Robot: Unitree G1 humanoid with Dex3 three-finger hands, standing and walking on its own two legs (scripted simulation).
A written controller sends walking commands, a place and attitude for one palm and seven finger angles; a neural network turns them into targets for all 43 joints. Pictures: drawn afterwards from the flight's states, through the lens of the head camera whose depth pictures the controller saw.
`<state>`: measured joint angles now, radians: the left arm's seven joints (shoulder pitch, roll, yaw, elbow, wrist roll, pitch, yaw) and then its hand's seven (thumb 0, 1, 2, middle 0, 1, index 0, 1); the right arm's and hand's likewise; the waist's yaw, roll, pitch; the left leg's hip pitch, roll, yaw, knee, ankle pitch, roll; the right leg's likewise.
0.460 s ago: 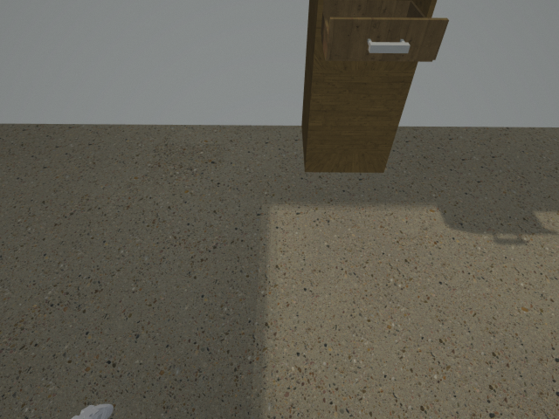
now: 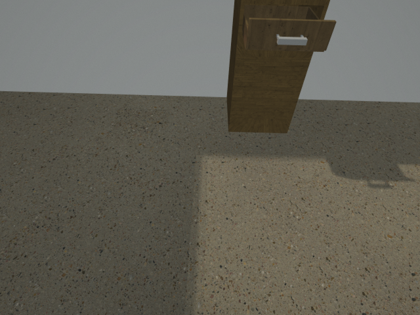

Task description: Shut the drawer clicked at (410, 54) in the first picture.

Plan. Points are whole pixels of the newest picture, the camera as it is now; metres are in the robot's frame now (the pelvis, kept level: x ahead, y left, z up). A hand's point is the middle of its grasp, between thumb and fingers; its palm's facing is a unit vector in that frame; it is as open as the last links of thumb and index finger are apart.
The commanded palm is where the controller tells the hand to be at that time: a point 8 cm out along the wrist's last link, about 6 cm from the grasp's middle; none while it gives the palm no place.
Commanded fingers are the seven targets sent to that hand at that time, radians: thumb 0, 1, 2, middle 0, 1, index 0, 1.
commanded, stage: stand and wait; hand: left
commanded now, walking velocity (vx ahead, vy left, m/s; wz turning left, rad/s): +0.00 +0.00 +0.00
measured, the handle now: (290, 38) +1.24 -0.29 +0.01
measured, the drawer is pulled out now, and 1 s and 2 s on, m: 0.21 0.21 0.21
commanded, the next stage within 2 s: look at it before walking up in 0.52 s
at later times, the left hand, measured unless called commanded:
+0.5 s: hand out of the picture +0.06 +0.25 -0.15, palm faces -0.02 -0.94 -0.33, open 7.4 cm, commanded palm none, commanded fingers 0.00 0.90 0.90 -0.20 -0.30 -0.20 -0.30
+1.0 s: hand out of the picture +0.06 +0.25 -0.15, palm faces -0.03 -0.94 -0.33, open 7.4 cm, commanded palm none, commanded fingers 0.00 0.90 0.90 -0.20 -0.30 -0.20 -0.30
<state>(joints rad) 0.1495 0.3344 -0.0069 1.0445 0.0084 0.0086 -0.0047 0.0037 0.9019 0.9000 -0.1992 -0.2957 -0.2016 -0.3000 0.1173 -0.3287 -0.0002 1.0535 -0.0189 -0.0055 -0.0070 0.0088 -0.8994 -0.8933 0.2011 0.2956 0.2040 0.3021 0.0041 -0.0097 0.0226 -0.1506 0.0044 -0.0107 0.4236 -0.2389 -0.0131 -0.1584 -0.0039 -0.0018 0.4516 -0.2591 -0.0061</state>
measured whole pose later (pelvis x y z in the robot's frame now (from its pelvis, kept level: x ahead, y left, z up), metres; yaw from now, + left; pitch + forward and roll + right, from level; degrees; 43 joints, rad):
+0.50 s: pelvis -0.01 +0.00 +0.00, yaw +0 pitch -2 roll +0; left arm 0.14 0.34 -0.01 1.08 0.01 0.01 -0.01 0.00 0.90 0.90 -0.20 -0.30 -0.20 -0.30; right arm 0.14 -0.33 0.00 1.11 -0.02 -0.01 0.00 0.01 -0.90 -0.89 0.20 0.30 0.20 0.30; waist 0.00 -0.01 0.03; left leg -0.15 0.00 -0.01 0.38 -0.20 -0.01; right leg -0.16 -0.01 0.00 0.41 -0.22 0.00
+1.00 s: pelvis -0.01 +0.00 +0.00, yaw +0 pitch -2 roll +0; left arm 0.14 0.34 -0.01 1.09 0.01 0.00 -0.01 0.00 0.90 0.90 -0.20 -0.30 -0.20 -0.30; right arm 0.12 -0.34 0.01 1.11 -0.01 -0.01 0.00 0.01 -0.90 -0.89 0.20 0.30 0.20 0.30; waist 0.00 -0.01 0.03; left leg -0.14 0.00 -0.01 0.36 -0.20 -0.01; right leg -0.15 0.00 0.00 0.39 -0.21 0.00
